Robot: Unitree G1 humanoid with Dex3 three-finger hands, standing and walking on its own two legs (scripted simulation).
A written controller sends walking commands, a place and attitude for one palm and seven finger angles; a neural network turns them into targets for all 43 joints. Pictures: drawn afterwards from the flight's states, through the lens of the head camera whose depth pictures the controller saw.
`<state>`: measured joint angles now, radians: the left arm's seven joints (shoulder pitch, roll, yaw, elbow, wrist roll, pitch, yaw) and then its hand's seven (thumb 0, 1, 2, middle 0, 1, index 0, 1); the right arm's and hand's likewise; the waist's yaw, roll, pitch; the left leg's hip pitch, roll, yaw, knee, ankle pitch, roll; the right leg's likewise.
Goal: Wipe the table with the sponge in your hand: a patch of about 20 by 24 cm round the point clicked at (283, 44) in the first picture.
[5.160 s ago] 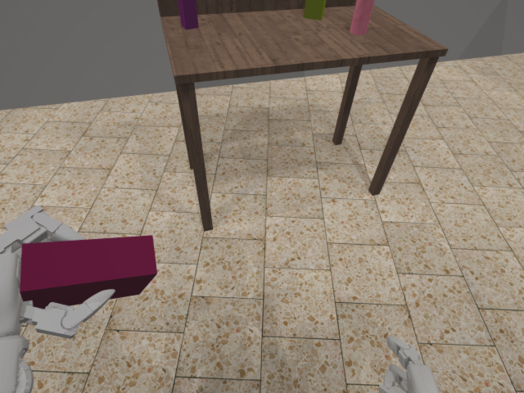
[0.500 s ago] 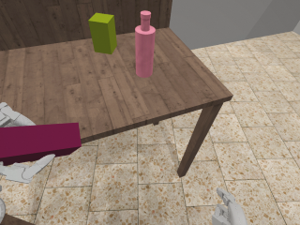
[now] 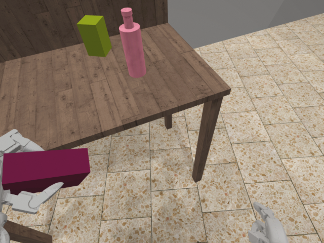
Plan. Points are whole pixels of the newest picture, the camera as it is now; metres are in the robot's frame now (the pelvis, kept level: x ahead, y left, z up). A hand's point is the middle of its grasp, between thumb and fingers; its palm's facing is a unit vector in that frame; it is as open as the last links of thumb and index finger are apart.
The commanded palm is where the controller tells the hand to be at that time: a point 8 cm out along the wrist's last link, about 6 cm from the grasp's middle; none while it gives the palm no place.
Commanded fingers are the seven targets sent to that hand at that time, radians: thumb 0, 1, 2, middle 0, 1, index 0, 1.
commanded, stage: come to a stop and stand still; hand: left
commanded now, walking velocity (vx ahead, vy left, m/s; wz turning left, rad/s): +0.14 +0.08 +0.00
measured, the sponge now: (60, 170) +0.23 +0.20 +0.14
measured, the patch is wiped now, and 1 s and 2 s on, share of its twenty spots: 0.00 0.00 0.00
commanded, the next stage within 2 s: look again from close up in 0.84 s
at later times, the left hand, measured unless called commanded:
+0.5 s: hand (26, 213) +0.15 +0.22 +0.15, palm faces +0.45 -0.78 -0.44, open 9.1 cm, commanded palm +0.10 +0.25 +0.17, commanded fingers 0.00 0.10 1.30 -1.20 -1.60 -1.20 -1.60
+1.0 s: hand (22, 202) +0.16 +0.21 +0.18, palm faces +0.41 -0.80 -0.43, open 9.1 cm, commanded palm +0.09 +0.24 +0.17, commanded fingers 0.00 0.10 1.30 -1.20 -1.60 -1.20 -1.60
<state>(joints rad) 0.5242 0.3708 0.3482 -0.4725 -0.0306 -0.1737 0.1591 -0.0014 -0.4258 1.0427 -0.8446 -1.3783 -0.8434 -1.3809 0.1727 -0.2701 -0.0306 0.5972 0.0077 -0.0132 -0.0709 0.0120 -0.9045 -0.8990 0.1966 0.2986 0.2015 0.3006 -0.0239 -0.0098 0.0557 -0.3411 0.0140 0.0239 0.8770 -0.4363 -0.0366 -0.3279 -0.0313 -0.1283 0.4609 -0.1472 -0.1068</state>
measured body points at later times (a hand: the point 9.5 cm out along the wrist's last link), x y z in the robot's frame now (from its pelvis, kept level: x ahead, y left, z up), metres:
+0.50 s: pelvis -0.06 -0.03 -0.02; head -0.06 -0.06 +0.43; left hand +0.12 +0.25 +0.18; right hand +0.09 -0.22 -0.13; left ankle -0.06 +0.16 -0.74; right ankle -0.05 -0.11 -0.75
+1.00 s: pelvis -0.07 -0.04 -0.01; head -0.05 -0.03 +0.44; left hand +0.13 +0.25 +0.20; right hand +0.10 -0.28 -0.09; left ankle -0.05 +0.08 -0.74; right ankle -0.05 -0.11 -0.74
